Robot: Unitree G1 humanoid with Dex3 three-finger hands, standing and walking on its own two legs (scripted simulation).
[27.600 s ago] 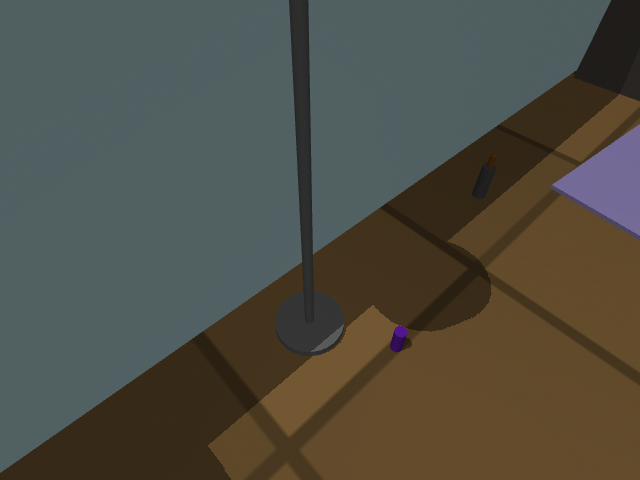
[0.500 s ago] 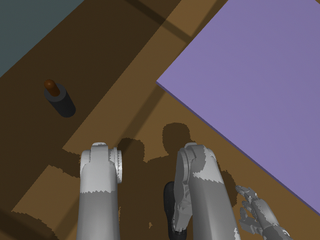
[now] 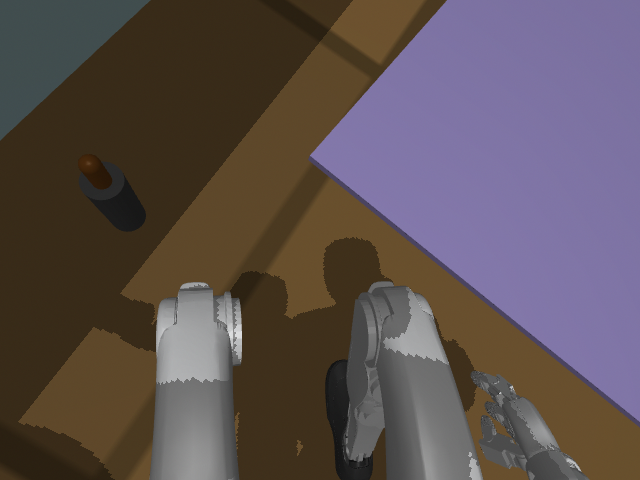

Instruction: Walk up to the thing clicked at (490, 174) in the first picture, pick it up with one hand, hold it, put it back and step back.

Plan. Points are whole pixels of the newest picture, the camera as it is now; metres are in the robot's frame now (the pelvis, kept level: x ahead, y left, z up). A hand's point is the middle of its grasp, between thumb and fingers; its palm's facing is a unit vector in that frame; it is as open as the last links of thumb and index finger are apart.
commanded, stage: go down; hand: left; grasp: from above
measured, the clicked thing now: (111, 193) +0.48 +0.30 -0.25
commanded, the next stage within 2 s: approach in 1.08 s
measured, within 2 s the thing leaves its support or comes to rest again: neither
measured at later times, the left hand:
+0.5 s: hand out of the picture +0.35 +0.47 +0.06, palm faces +0.32 -0.95 -0.02, open 17.5 cm
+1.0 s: hand out of the picture +0.35 +0.47 +0.05, palm faces +0.31 -0.95 -0.02, open 17.5 cm
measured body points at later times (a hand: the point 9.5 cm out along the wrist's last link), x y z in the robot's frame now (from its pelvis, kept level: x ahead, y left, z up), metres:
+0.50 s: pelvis +0.00 +0.00 +0.01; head +0.21 +0.09 +0.39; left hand +0.33 +0.52 +0.06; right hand +0.17 -0.27 -0.09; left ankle +0.09 +0.13 -0.33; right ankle +0.10 -0.12 -0.33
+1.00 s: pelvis +0.00 +0.00 +0.00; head +0.20 +0.09 +0.39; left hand +0.33 +0.52 +0.06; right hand +0.16 -0.27 -0.09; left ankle +0.09 +0.13 -0.33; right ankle +0.10 -0.12 -0.33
